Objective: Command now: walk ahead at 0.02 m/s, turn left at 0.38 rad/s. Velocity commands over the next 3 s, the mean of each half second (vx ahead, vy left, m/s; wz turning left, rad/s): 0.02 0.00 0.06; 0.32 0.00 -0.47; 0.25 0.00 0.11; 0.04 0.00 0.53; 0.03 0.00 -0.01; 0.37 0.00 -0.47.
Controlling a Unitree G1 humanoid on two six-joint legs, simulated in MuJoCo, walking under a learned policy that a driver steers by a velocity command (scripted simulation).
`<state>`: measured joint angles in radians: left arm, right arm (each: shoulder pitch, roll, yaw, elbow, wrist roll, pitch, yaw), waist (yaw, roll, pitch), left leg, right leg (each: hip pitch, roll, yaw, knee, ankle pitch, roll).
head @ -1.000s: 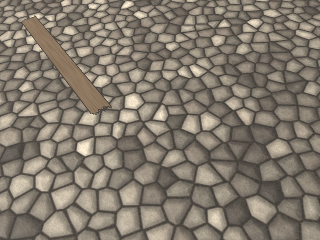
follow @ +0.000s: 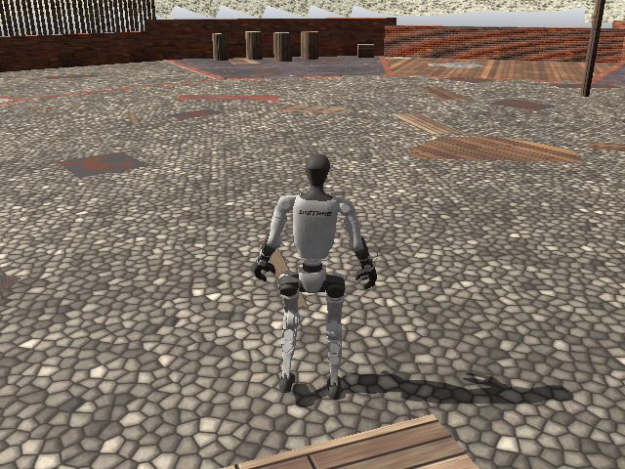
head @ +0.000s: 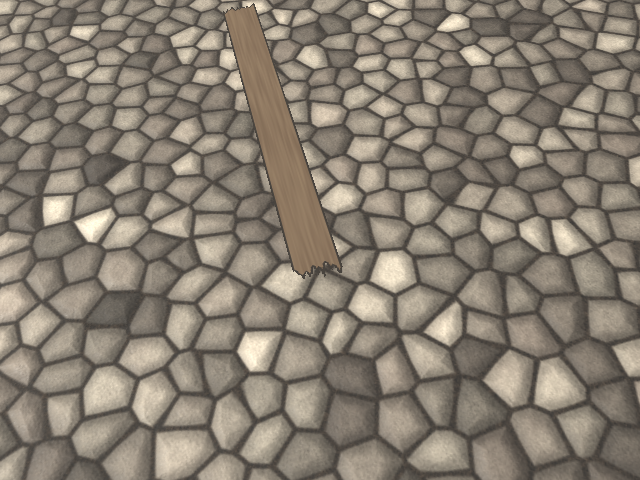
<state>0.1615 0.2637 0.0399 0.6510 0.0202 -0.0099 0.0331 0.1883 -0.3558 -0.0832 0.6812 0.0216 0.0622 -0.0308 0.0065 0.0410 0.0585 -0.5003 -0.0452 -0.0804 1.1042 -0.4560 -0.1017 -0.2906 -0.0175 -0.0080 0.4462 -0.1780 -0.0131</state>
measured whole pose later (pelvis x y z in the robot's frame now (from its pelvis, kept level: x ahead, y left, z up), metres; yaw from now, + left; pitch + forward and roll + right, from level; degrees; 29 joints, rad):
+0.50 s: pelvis +0.00 +0.03 -0.01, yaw -2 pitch -1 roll +1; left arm 0.24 0.31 0.06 0.76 -0.01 0.03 0.01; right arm 0.13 -0.24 -0.03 0.71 -0.01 0.02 -0.03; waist 0.04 -0.02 0.03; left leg -0.21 -0.02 0.06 0.54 -0.31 0.03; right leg -0.32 -0.04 0.02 0.67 -0.36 0.03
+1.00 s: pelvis +0.12 -0.07 +0.01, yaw -18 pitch +1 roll +3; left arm 0.43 0.25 0.03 0.73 -0.01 -0.05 0.02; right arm 0.07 -0.31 -0.07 0.71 0.00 -0.09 0.03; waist 0.05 0.04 0.03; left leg -0.64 0.04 -0.06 0.74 -0.01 -0.04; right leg -0.03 0.05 0.09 0.27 -0.26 -0.08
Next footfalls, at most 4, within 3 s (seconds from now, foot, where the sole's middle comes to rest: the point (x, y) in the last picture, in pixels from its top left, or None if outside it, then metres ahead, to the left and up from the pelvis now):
0.20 left None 0.03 0.14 -0.78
0.72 right None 0.06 -0.13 -0.78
1.20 left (392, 472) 0.47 -0.06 -0.78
1.64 right None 0.45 -0.29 -0.78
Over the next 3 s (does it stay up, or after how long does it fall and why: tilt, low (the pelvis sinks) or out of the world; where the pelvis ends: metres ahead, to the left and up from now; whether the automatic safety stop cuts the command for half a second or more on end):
stays up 0.53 -0.20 0.00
